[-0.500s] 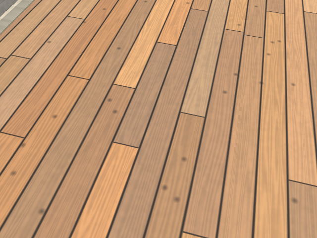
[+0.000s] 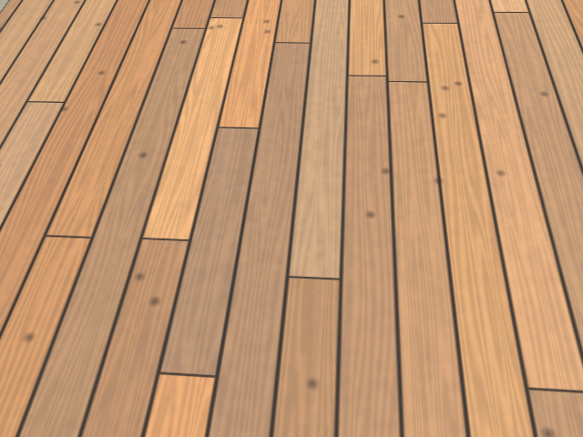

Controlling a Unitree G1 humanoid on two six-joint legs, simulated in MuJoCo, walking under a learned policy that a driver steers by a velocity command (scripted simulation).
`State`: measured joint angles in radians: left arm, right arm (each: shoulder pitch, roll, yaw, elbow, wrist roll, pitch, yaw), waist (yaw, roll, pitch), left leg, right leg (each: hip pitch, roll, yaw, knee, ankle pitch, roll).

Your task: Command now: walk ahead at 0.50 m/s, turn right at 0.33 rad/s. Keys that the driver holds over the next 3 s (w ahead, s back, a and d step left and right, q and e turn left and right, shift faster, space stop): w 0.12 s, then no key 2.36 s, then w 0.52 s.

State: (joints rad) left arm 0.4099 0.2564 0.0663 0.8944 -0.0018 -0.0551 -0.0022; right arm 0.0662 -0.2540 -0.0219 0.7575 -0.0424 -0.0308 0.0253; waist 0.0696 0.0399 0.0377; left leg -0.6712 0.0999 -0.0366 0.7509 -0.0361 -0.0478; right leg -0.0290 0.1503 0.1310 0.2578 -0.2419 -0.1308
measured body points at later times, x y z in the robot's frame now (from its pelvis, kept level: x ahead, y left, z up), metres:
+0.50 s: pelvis +0.21 +0.05 +0.00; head +0.24 +0.06 +0.45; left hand +0.32 +0.29 -0.14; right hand +0.23 -0.20 -0.13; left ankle +0.23 +0.12 -0.74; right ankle +0.25 -0.09 -0.71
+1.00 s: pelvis +0.24 +0.02 +0.00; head +0.25 +0.02 +0.45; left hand +0.28 +0.26 -0.15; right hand +0.23 -0.21 -0.16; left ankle +0.23 +0.13 -0.74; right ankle +0.25 -0.08 -0.74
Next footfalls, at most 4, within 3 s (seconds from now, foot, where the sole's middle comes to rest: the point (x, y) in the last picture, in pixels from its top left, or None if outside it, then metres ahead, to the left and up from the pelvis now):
0.16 left None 0.27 0.12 -0.78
0.58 right None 0.29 -0.08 -0.78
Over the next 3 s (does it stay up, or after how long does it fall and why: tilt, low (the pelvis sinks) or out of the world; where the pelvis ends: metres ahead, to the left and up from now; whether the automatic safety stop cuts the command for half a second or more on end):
stays up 0.38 -0.03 0.00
